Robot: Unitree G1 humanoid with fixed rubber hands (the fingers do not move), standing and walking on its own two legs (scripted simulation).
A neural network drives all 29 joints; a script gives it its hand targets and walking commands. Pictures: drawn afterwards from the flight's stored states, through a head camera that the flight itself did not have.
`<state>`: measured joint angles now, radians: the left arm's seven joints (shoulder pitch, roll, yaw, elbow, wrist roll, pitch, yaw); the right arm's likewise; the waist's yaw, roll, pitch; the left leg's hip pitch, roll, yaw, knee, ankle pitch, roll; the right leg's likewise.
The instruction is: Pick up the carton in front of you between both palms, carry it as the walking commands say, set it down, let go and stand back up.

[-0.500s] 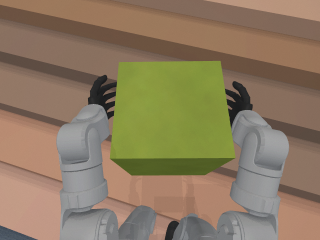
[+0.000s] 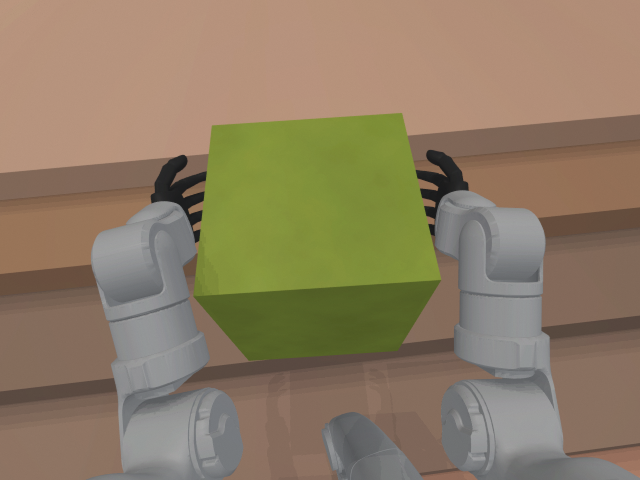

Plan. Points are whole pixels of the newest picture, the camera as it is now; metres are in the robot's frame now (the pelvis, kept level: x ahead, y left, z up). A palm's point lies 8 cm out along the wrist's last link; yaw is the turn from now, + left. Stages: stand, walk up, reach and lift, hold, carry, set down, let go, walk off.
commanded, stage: carry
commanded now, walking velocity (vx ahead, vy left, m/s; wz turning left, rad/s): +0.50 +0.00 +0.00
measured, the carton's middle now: (316, 252) +0.36 -0.07 +0.07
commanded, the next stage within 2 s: none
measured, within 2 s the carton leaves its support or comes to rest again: neither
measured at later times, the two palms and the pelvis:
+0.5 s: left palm out of the picture +0.66 +0.14 +0.28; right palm out of the picture +0.72 -0.15 +0.27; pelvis +0.33 -0.07 +0.13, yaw +2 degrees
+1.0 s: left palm out of the picture +1.04 +0.07 +0.42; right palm out of the picture +1.01 -0.23 +0.43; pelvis +0.66 -0.05 +0.24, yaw +0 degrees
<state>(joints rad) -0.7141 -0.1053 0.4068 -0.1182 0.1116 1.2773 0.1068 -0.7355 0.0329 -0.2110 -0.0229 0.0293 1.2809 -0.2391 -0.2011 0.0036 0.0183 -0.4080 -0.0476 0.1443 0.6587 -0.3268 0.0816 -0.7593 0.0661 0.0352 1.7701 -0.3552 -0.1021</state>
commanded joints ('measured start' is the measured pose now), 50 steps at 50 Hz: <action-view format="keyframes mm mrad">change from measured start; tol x64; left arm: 1 -581 -662 -570 17 -154 -38 -11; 50 -608 -660 -611 82 -181 31 -8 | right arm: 1 -940 1061 708 -234 500 -60 224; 50 -784 929 559 -34 366 9 220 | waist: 1 104 -54 -445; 50 129 39 -350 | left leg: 1 494 327 -508 -256 337 187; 7 492 249 -268 -455 308 140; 12 381 155 39 239 1496 -8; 14 -289 -86 -131 996 -5 -137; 16 -447 -58 -331 1260 -42 -41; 27 -951 137 -91 979 -258 38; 34 636 165 -378 -132 522 194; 50 369 254 -267 -466 161 136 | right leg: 1 -271 -90 -15 -37 -64 -19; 11 334 11 -298 -765 3 -51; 15 1118 -384 601 -1204 1313 -292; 20 932 -335 377 -1315 335 -129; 28 903 -288 76 -1548 509 -104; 32 661 -239 -201 -1151 1579 -20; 35 146 86 8 8 93 128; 50 -298 -190 -123 -358 -91 -7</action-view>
